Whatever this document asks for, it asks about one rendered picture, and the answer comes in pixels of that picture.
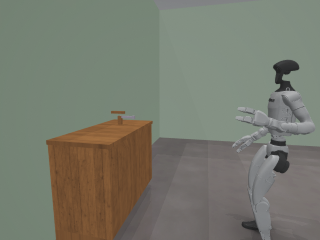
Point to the tap lever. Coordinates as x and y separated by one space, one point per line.
128 117

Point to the robot left upper arm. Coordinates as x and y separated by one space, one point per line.
293 100

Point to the robot right hand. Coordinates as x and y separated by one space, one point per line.
247 141

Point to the robot left hand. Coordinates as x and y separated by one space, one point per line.
260 119

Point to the robot right forearm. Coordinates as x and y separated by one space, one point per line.
260 133

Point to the right robot foot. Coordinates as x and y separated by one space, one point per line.
250 225

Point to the counter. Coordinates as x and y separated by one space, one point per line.
97 176

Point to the robot left forearm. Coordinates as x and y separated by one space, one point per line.
295 128

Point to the humanoid robot head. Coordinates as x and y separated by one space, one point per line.
281 68

